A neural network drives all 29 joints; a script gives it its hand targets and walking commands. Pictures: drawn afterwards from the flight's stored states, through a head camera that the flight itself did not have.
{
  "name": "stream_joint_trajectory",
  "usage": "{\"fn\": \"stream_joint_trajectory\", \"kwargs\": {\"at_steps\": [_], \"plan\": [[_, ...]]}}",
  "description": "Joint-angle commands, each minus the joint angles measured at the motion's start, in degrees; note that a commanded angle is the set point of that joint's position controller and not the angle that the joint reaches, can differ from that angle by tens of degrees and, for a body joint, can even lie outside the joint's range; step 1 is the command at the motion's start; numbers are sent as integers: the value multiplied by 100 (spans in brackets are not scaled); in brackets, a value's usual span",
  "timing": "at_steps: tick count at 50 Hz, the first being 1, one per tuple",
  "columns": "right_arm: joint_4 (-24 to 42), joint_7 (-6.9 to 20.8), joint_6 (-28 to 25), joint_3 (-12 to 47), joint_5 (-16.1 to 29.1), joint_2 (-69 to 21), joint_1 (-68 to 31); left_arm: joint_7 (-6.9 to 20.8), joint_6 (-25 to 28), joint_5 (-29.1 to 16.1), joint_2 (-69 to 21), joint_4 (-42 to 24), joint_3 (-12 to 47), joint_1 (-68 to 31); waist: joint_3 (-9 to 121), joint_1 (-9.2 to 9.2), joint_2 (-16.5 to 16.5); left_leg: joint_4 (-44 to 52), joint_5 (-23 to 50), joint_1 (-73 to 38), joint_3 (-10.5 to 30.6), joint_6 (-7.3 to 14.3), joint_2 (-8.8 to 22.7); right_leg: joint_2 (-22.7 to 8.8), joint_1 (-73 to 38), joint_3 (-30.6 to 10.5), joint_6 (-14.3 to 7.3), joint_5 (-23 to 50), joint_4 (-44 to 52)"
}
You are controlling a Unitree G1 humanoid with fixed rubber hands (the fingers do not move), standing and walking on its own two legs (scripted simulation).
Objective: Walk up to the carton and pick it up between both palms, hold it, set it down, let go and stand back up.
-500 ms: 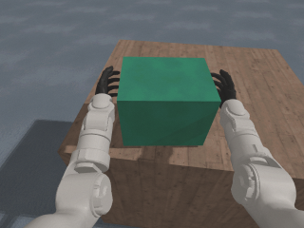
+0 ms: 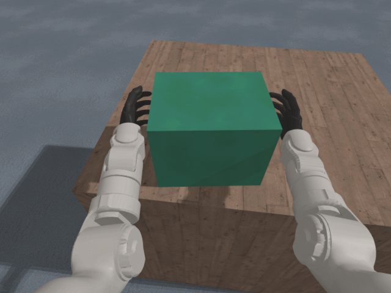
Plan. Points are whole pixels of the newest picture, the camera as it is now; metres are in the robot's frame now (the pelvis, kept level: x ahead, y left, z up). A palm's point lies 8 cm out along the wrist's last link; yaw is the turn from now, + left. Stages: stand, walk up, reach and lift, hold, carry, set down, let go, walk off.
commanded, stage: set down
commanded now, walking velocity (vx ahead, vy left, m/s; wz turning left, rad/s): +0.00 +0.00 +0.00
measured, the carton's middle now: (209, 130) +0.45 -0.02 +0.09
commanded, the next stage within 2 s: none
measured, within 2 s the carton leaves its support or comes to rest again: neither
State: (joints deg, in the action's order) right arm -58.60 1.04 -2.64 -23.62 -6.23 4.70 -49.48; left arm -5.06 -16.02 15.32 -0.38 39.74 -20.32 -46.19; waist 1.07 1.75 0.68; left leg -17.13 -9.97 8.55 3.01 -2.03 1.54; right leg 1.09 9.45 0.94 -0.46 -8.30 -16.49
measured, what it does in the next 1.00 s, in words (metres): stands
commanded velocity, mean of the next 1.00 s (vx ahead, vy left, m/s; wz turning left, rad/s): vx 0.00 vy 0.00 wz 0.00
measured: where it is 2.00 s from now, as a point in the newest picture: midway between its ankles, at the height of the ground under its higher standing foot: outside the picture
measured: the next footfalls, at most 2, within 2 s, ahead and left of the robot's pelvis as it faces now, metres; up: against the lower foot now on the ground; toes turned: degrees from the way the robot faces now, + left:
none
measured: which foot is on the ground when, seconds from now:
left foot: down 0.00-1.00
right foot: down 0.00-1.00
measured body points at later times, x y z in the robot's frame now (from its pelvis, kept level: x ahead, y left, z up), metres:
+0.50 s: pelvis +0.00 +0.00 +0.00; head +0.03 +0.01 +0.45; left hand +0.43 +0.15 +0.12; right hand +0.43 -0.19 +0.11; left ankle -0.01 +0.14 -0.75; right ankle +0.00 -0.11 -0.75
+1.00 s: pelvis -0.02 +0.00 -0.01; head +0.01 +0.00 +0.44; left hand +0.42 +0.16 +0.10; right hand +0.42 -0.22 +0.12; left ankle -0.01 +0.14 -0.75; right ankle +0.00 -0.11 -0.75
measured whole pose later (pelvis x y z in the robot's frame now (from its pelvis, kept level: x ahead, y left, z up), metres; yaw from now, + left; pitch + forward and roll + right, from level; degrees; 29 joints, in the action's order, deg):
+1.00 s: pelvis -0.02 +0.00 -0.01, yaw +0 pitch +8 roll +0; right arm -58.6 -2.0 5.7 -5.0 12.1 16.4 -51.8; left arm -11.9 -14.0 -4.8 5.3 46.0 -13.3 -46.5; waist 5.1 1.7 -0.8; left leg -24.4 -10.4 21.9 2.8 -2.4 1.5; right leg 1.2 22.6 0.9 -0.8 -8.3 -23.0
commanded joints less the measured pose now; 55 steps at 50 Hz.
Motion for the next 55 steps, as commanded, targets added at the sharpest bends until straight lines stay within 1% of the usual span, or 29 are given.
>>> {"fn": "stream_joint_trajectory", "kwargs": {"at_steps": [1, 3, 5, 7, 9, 11, 12, 17, 18, 19, 23, 25, 28, 32, 34, 36, 37, 38, 40, 41, 45, 46, 47, 48, 49, 50, 52, 53, 55], "plan": [[1163, 896, -208, 927, -666, -2286, -2836, 755, 506, -36, -2762, -135, 1005, -2500, 2780, -153, 27, 38, 1396, -503, -779, -90, -204, 4, -993, 476, 393, 2368, -232], [933, 925, -135, 718, -859, -2223, -2794, 742, 502, 120, -2732, -61, 811, -2507, 2481, -138, 47, 138, 1073, -288, -799, -56, -227, -24, -1029, 444, 414, 2213, -243], [1005, 918, -189, 897, -737, -2154, -2714, 717, 557, 43, -2719, -192, 940, -2410, 2794, -154, 48, 18, 1599, -494, -762, -120, -179, 48, -1013, 530, 387, 2491, -321], [977, 871, -165, 574, -867, -1659, -2712, 689, 554, 54, -2321, -72, 717, -2436, 2518, -161, 35, 150, 1125, -196, -852, -46, -259, -2, -1051, 441, 378, 2132, -266], [1128, 872, -192, 493, -993, -2042, -2715, 666, 623, 145, -2501, -249, 698, -2559, 2581, -207, 42, 120, 1197, -326, -813, -14, -250, -55, -983, 455, 411, 2194, -296], [760, 733, -127, 360, -789, -825, -2385, 496, 608, 45, -1501, -121, 475, -2391, 2389, -162, -5, 94, 1227, -270, -843, -61, -248, -35, -808, 456, 430, 2095, -352], [833, 626, -116, 453, -600, -81, -2331, 362, 596, -69, -869, -59, 472, -2192, 2404, -281, -60, 75, 1243, -286, -874, -63, -249, -25, -774, 411, 407, 2061, -360], [742, 177, -99, 960, 84, 410, -2344, -81, 625, -534, -292, -366, 930, -2205, 2227, -180, 30, -125, 1370, -196, -795, -98, -223, 1, -749, 355, 384, 2281, -272], [802, 135, -135, 907, 198, 638, -2405, -155, 669, -685, -229, -594, 1135, -2421, 2513, -30, -148, -167, 1546, -350, -737, -176, -199, 66, -637, 386, 338, 2216, -279], [883, 129, -57, 1050, 223, 319, -2575, -179, 636, -610, -324, -335, 1029, -2469, 2267, -191, -41, -139, 1215, -283, -736, -94, -217, 67, -548, 349, 331, 1882, -183], [1225, -172, 46, 1650, 1294, 1391, -2968, -530, 457, -1229, 519, -608, 1312, -2720, 3529, -377, -420, -582, 1965, -212, -752, -254, -245, 209, -544, 174, 237, 2781, -551], [874, -251, 132, 1532, 1351, 1246, -3153, -639, 401, -1315, 341, -463, 1501, -3148, 3512, -200, -574, -631, 1746, -327, -682, -308, -205, 282, 53, 261, 212, 2112, -440], [1212, -380, 170, 1703, 1667, 1831, -3081, -735, 423, -1663, 961, -766, 1584, -2990, 4433, -197, -562, -964, 2401, -508, -637, -356, -172, 319, 145, 199, 155, 2698, -573], [890, -436, 232, 1651, 1766, 1891, -3084, -781, 548, -1788, 1129, -385, 1655, -3028, 4703, -190, -748, -1107, 2186, -438, -617, -367, -154, 360, 517, 151, 122, 2245, -529], [928, -430, 269, 1845, 1826, 1991, -3007, -754, 465, -1852, 1122, -301, 1711, -2703, 4330, -242, -668, -1194, 2653, -258, -593, -390, -151, 395, 499, 173, 152, 2747, -679], [880, -418, 388, 1922, 1938, 1921, -3166, -692, 507, -1817, 1413, 114, 1411, -2942, 4252, -401, -435, -1041, 1958, -50, -650, -341, -160, 385, 431, 122, 169, 2112, -564], [1111, -444, 402, 1998, 1985, 2049, -3313, -662, 511, -1954, 1620, 289, 1447, -2989, 4390, -381, -284, -1062, 2033, 128, -648, -271, -191, 352, 172, 80, 175, 2364, -682], [627, -409, 433, 1911, 1986, 2050, -3366, -696, 578, -1989, 1626, 465, 1442, -3234, 4335, -325, -399, -1010, 1741, 340, -625, -267, -188, 353, 385, 40, 169, 1963, -696], [1047, -411, 446, 1993, 2114, 2117, -3299, -726, 606, -2087, 1664, -42, 1462, -3202, 4687, -376, -249, -1033, 1964, 89, -606, -286, -150, 373, 202, 39, 157, 2182, -665], [1066, -365, 449, 2049, 2369, 2341, -3172, -772, 546, -2174, 1567, -698, 1639, -2976, 4292, -314, -535, -1102, 2471, -104, -552, -398, -119, 436, 593, 125, 112, 2326, -765], [1046, -300, 477, 1950, 2243, 2355, -2980, -741, 697, -2322, 1708, -746, 1725, -2935, 4550, -147, -428, -1116, 2375, 56, -488, -349, -112, 459, 664, 72, 116, 2446, -792], [1003, -253, 466, 2193, 2441, 2360, -2669, -681, 647, -2255, 1732, -729, 1722, -2630, 4587, -241, -622, -1180, 2606, -117, -458, -368, -137, 421, 561, 21, 94, 2598, -796], [956, -247, 524, 2065, 2393, 2338, -3150, -689, 680, -2219, 1871, -449, 1555, -3002, 4684, -367, -493, -1099, 2187, 63, -552, -378, -174, 418, 576, 16, 88, 2053, -697], [1175, -237, 523, 2177, 2456, 2282, -2938, -683, 642, -2211, 1904, -674, 1519, -2807, 4808, -406, -385, -1119, 2281, -107, -580, -341, -157, 450, 397, 17, 95, 2268, -724], [648, -196, 580, 2047, 2324, 2298, -3233, -676, 685, -2197, 1805, -240, 1573, -3268, 4393, -350, -505, -989, 1719, 98, -553, -354, -140, 375, 626, 53, 80, 1616, -602], [782, -195, 603, 2028, 2325, 2360, -3184, -690, 679, -2269, 1951, -61, 1553, -3169, 4408, -385, -276, -923, 1433, 276, -615, -304, -144, 381, 426, 24, 76, 1545, -611], [1117, -153, 557, 2379, 2622, 2405, -2445, -611, 499, -2244, 1684, -464, 1716, -2096, 3708, -368, -444, -929, 2074, 213, -520, -294, -177, 364, 267, 18, 80, 2273, -717], [1590, -179, 568, 2383, 2733, 2493, -2562, -598, 478, -2205, 1823, -953, 1540, -2302, 4257, -440, -322, -929, 2228, -21, -519, -285, -169, 405, -29, 18, 114, 2344, -712], [1103, -124, 662, 2352, 2643, 2455, -2374, -484, 414, -2143, 1704, -393, 1604, -2140, 3774, -318, -80, -797, 1880, 26, -483, -225, -140, 402, -66, 86, 115, 2077, -594]]}}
